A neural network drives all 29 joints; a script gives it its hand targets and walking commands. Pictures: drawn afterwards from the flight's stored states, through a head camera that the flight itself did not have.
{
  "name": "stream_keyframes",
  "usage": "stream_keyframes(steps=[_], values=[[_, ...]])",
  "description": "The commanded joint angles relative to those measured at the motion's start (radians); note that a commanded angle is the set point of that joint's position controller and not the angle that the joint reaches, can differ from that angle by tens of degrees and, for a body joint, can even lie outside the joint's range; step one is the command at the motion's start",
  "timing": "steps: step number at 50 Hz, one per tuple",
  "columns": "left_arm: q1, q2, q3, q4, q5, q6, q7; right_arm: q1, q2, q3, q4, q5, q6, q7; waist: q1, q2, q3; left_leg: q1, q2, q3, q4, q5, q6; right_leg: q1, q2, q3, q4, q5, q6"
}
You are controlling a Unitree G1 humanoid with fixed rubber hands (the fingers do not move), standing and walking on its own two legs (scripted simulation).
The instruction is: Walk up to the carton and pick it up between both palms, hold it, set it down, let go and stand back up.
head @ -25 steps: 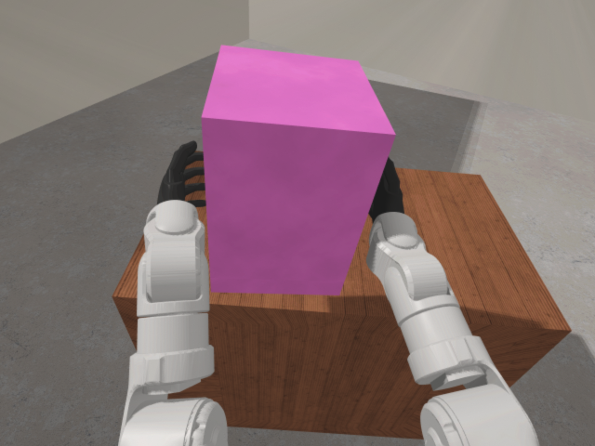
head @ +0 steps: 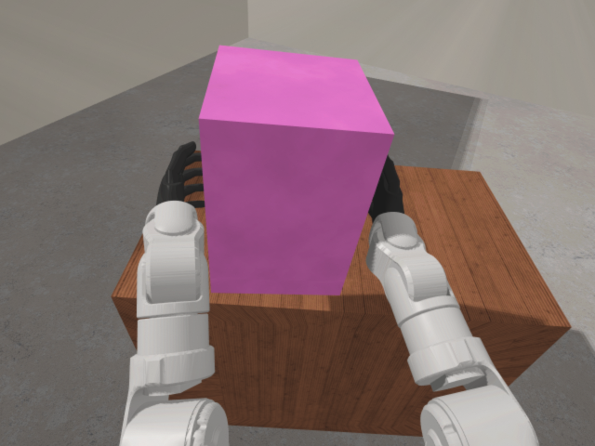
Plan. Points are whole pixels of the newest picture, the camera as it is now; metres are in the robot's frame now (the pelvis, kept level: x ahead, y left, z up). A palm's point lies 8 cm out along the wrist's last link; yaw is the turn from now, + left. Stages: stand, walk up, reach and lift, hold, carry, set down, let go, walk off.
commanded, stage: hold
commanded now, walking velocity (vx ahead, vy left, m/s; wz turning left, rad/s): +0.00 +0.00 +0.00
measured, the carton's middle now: (283, 177) +0.41 +0.01 +0.20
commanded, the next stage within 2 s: none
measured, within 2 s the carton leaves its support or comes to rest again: neither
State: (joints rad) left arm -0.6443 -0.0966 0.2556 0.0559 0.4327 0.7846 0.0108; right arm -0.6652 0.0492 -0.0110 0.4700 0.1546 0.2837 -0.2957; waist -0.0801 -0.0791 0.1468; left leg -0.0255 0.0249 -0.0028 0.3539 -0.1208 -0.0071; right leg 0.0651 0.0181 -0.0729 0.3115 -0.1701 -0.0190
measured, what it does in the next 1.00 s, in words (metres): stands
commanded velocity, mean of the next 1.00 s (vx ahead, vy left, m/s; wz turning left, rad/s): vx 0.00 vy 0.00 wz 0.00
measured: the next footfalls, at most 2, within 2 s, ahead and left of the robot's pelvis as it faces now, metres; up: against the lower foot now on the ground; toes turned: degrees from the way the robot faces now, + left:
none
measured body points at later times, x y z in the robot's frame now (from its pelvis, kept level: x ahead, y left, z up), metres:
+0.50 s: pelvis +0.00 +0.00 +0.00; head -0.03 +0.03 +0.45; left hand +0.38 +0.14 +0.19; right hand +0.38 -0.12 +0.18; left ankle +0.06 +0.12 -0.75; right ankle +0.02 -0.10 -0.75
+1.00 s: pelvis +0.00 +0.00 +0.00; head -0.03 +0.04 +0.45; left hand +0.38 +0.14 +0.19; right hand +0.38 -0.12 +0.18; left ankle +0.06 +0.12 -0.75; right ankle +0.02 -0.10 -0.75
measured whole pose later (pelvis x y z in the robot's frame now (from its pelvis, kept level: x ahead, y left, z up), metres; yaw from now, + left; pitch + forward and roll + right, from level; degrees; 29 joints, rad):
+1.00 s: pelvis +0.00 +0.00 +0.00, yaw +0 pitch -12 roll -1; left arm -0.66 -0.09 0.27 0.08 0.43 0.78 0.00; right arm -0.68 0.06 -0.03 0.50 0.14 0.26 -0.29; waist -0.08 -0.09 0.14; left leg -0.03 0.03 0.00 0.35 -0.12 -0.01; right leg 0.06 0.02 -0.07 0.31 -0.17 -0.02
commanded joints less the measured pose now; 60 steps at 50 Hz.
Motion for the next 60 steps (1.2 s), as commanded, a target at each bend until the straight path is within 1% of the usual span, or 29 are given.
stream_keyframes(steps=[1,4,6,25,29,38,41,44,48,55,60], values=[[-0.672,-0.517,-0.461,-0.126,-0.185,-0.082,-0.174,-0.874,0.479,0.343,-0.337,0.05,-0.099,0.147,-0.015,0.107,-0.588,0.266,-0.039,0.055,-0.013,0.186,0.017,-0.025,0.022,-0.041,-0.067,0.138,0.074],[-0.671,-0.511,-0.45,-0.117,-0.176,-0.082,-0.178,-0.864,0.478,0.335,-0.319,0.043,-0.098,0.146,-0.013,0.105,-0.574,0.259,-0.04,0.058,-0.019,0.173,0.019,-0.025,0.02,-0.042,-0.069,0.131,0.075],[-0.674,-0.514,-0.45,-0.117,-0.178,-0.083,-0.179,-0.869,0.479,0.333,-0.32,0.043,-0.1,0.148,-0.014,0.114,-0.574,0.253,-0.039,0.059,-0.02,0.167,0.019,-0.025,0.019,-0.042,-0.068,0.124,0.073],[-0.697,-0.514,-0.432,-0.078,-0.172,-0.089,-0.181,-0.887,0.483,0.304,-0.285,0.022,-0.112,0.156,-0.017,0.118,-0.57,0.245,-0.036,0.065,-0.027,0.132,0.022,-0.037,0.016,-0.047,-0.07,0.091,0.07],[-0.699,-0.522,-0.452,-0.102,-0.181,-0.095,-0.174,-0.889,0.487,0.32,-0.301,0.033,-0.118,0.156,-0.018,0.124,-0.601,0.263,-0.036,0.06,-0.011,0.182,0.016,-0.033,0.019,-0.046,-0.064,0.126,0.069],[-0.697,-0.514,-0.443,-0.097,-0.175,-0.092,-0.171,-0.874,0.484,0.315,-0.28,0.031,-0.112,0.159,-0.014,0.12,-0.578,0.253,-0.035,0.061,-0.025,0.145,0.02,-0.045,0.018,-0.046,-0.07,0.096,0.069],[-0.694,-0.516,-0.44,-0.1,-0.175,-0.09,-0.173,-0.872,0.482,0.312,-0.278,0.03,-0.113,0.158,-0.017,0.12,-0.575,0.256,-0.035,0.06,-0.024,0.156,0.018,-0.043,0.018,-0.046,-0.069,0.103,0.069],[-0.69,-0.517,-0.448,-0.113,-0.18,-0.093,-0.174,-0.871,0.484,0.327,-0.297,0.039,-0.115,0.155,-0.017,0.118,-0.598,0.269,-0.038,0.059,-0.012,0.193,0.015,-0.027,0.02,-0.046,-0.063,0.144,0.072],[-0.69,-0.515,-0.451,-0.118,-0.178,-0.093,-0.173,-0.867,0.484,0.326,-0.295,0.038,-0.114,0.154,-0.02,0.118,-0.587,0.269,-0.036,0.058,-0.017,0.179,0.015,-0.037,0.02,-0.046,-0.066,0.131,0.072],[-0.677,-0.517,-0.47,-0.139,-0.183,-0.092,-0.17,-0.85,0.474,0.334,-0.307,0.043,-0.115,0.154,-0.024,0.128,-0.595,0.28,-0.034,0.053,-0.007,0.217,0.006,-0.033,0.025,-0.047,-0.064,0.147,0.068],[-0.679,-0.51,-0.458,-0.131,-0.177,-0.089,-0.172,-0.849,0.475,0.33,-0.297,0.039,-0.111,0.154,-0.02,0.123,-0.572,0.264,-0.036,0.056,-0.017,0.178,0.01,-0.035,0.021,-0.047,-0.067,0.124,0.069]])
